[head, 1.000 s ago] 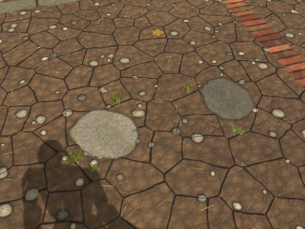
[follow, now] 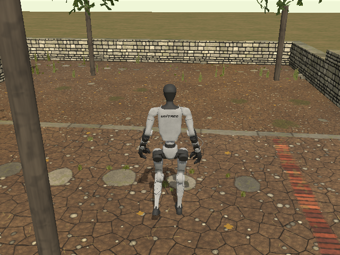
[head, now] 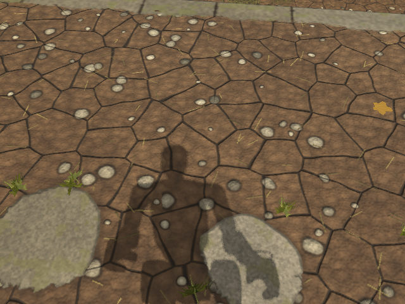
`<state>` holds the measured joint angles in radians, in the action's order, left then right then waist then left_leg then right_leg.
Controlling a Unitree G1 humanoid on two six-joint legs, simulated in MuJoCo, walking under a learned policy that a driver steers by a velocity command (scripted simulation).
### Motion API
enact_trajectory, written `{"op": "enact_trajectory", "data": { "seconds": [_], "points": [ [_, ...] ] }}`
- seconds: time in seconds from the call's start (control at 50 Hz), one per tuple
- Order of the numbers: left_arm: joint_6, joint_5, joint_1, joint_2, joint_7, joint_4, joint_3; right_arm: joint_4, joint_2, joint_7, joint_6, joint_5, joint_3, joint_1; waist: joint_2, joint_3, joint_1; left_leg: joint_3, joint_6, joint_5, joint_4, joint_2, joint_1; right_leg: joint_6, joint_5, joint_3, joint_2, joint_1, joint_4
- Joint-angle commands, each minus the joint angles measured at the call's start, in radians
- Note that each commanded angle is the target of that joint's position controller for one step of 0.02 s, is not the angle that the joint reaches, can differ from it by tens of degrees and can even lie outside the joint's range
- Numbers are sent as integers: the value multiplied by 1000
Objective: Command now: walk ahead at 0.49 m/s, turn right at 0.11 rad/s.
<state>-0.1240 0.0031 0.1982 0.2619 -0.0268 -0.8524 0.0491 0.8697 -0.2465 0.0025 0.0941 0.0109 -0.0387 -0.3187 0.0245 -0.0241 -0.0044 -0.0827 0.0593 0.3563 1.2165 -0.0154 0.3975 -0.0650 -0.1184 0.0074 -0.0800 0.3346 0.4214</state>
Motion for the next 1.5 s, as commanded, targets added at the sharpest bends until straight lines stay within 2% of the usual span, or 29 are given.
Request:
{"op": "enact_trajectory", "data": {
  "seconds": [0.02, 0.14, 0.22, 0.28, 0.3, 0.32, 0.34, 0.36, 0.4, 0.44, 0.64, 0.74, 0.78, 0.82, 0.84, 0.86, 0.88, 0.9, 0.94, 1.04, 1.14, 1.26, 1.34, 1.36, 1.38, 1.4, 1.42, 1.46, 1.5],
  "points": [
    [-2, -4, 24, 74, -4, 46, 8, -94, -70, 4, 26, -16, -19, 7, -59, 50, 25, -22, -9, -58, -70, 112, 215, -210, 52, -388, 265, -181, -251],
    [15, 20, 115, 160, 26, 29, 33, -163, -38, 6, 26, -19, 7, 215, -91, 9, -24, 45, -78, -309, -536, 60, 87, -178, 77, -244, 200, -25, -264],
    [33, 32, 190, 159, 32, 17, 33, -200, -85, -2, 34, 1, -4, 308, -111, 16, -48, 18, -87, -374, -678, 25, 7, -145, -13, -314, 225, -74, -198],
    [47, 27, 179, 153, 39, 31, 33, -196, -129, -2, 44, 3, -26, 252, -122, 34, 6, 18, -55, -290, -759, 26, -127, -102, -84, -373, 217, -96, -88],
    [49, 22, 168, 123, 40, 42, 25, -176, -152, 3, 48, -2, -39, 160, -118, 72, 53, 10, -29, -254, -785, 53, -255, -74, -76, -357, 173, -56, 12],
    [46, 9, 148, 56, 36, 68, 2, -156, -214, 12, 50, -15, -58, -3, -16, 186, 125, -140, 33, -178, -799, 220, -475, -32, -157, -266, 101, 60, 295],
    [28, 24, 258, -19, 35, 107, -20, -137, -304, 11, 32, -26, -80, -85, 293, 299, 83, -528, 178, -51, -877, 445, -735, 8, -445, -130, -7, 356, 588],
    [26, 48, 270, 76, 37, 99, -2, -132, -232, 4, 29, -19, -70, -83, 267, 265, 84, -682, 206, 133, -929, 469, -702, 17, -448, -152, 63, 496, 773],
    [43, 37, 162, 131, 39, 101, 21, -152, -127, -2, 31, -12, -40, 25, 78, 98, 68, -397, 135, -13, -951, 369, -491, 26, -271, -149, 132, 485, 830],
    [60, 25, 130, 100, 32, 118, 26, -147, -89, -7, 27, -19, -28, 100, 90, 26, 24, -212, 108, -172, -1007, 292, -347, 39, -181, -136, 179, 424, 763],
    [73, 17, -93, 36, -13, 240, 9, -77, -176, 6, 24, -13, -59, 44, 33, -21, 60, 142, 106, -453, -1063, 267, -338, 49, 165, -52, 182, 393, 384],
    [75, 23, -218, 47, -42, 316, 9, -45, -215, 8, -3, 7, -68, -19, 35, -63, 85, 207, 75, -510, -1008, 310, -454, 1, 65, 20, 160, 383, 254],
    [79, 20, -195, 73, -47, 328, 22, -47, -245, 12, -16, 11, -75, -12, 65, -25, 50, 248, 55, -802, -901, 310, -478, -37, -37, 77, 105, 276, 232],
    [84, 18, 11, 136, -38, 285, 61, -50, -261, 21, -30, 16, -78, -6, 70, 101, -76, 292, 27, -1051, -605, 277, -423, -96, -41, 119, 14, -37, 159],
    [91, 17, 186, 200, -17, 238, 95, -60, -234, 24, -26, 6, -64, -20, 11, 193, -155, 294, -9, -870, -347, 241, -210, -139, 7, 14, 51, -356, 135],
    [88, 18, 201, 310, 0, 227, 105, -104, -77, 5, -3, -37, -12, -122, -278, 276, -53, 264, -65, 108, 30, 81, 254, -285, -38, -506, 355, -723, 88],
    [77, 11, 264, 253, -1, 241, 84, -90, -136, -12, 35, 2, -15, -98, -209, 475, -109, 23, -58, 242, 195, 27, 338, -367, -149, -841, 482, -774, -87],
    [66, -1, 226, 197, -8, 223, 67, -118, -200, -16, 43, 48, -38, 18, -123, 324, -127, 5, -44, 152, 211, 77, 417, -300, -74, -663, 448, -675, -99],
    [53, 3, 81, 133, -10, 224, 45, -117, -174, -3, 37, 24, -31, 73, -42, 144, -48, 20, -36, 1, 70, 161, 343, -220, 99, -387, 362, -360, -114],
    [7, -14, 29, 108, -11, 177, 42, -84, -120, 3, -32, 16, -35, 3, -62, 54, 34, -12, -60, -167, -62, 180, 236, -186, 254, -137, 300, -144, -251],
    [15, -22, 9, 115, 24, 143, 38, -112, -84, -5, -23, -1, -30, 92, -81, 9, 17, 22, -74, -436, -391, 104, 203, -98, 542, 92, 233, -146, -231],
    [66, -1, 46, 157, 60, 105, 50, -202, -82, -54, -25, -7, -27, 209, -94, 20, -34, 99, -42, -381, -585, 73, 231, -92, 609, 108, 315, -340, -108],
    [103, 17, -10, 167, 81, 128, 55, -191, -170, -62, -22, -11, -72, 1, -75, 134, 81, 155, 43, -343, -737, -31, -39, -22, 731, 144, 266, -330, 285],
    [94, -4, 22, 146, 77, 148, 43, -197, -259, -40, -22, -20, -97, -68, 56, 221, 104, -50, 114, -777, -749, 101, -284, 43, 398, 156, 181, -139, 566],
    [83, -55, 141, 37, 56, 168, 11, -224, -335, -25, -28, -32, -101, -42, 261, 330, -6, -435, 318, -1249, -674, 353, -588, 116, -579, 84, -19, 222, 918],
    [70, -25, 140, 106, 35, 153, 14, -250, -275, -27, -32, -34, -87, -49, 159, 505, 50, -562, 387, -1022, -750, 390, -641, 109, -576, -137, -9, 279, 1041],
    [73, 8, 48, 149, 30, 174, 25, -276, -230, -27, -40, -22, -79, 30, 73, 395, 60, -455, 339, -819, -789, 340, -548, 96, -484, -144, 37, 337, 1024],
    [98, -8, -26, 142, 49, 181, 28, -295, -162, -15, -65, 9, -58, 121, -49, 197, 20, -326, 241, -537, -857, 251, -287, 102, -362, -115, 100, 338, 874],
    [121, -13, -4, 124, 56, 185, 30, -310, -172, -9, -79, -10, -61, 160, 18, 139, -26, -275, 205, -446, -903, 181, -114, 109, -311, -91, 94, 227, 736]
  ]
}}
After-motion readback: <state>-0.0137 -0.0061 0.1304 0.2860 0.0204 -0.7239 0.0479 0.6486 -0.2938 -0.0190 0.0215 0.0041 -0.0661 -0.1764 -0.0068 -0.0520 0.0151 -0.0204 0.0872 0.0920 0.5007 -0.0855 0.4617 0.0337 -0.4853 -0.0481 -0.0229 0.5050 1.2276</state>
